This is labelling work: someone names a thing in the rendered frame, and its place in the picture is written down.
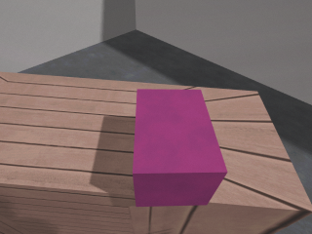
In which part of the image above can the carton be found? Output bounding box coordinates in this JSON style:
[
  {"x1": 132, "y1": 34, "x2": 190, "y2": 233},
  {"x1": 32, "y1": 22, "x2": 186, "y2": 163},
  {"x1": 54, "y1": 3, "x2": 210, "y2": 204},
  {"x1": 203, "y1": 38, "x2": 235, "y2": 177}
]
[{"x1": 133, "y1": 89, "x2": 228, "y2": 207}]

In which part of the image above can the pedestal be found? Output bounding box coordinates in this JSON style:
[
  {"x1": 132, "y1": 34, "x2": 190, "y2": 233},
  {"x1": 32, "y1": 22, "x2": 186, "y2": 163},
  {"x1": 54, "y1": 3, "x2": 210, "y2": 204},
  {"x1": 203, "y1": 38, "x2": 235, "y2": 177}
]
[{"x1": 0, "y1": 71, "x2": 312, "y2": 234}]

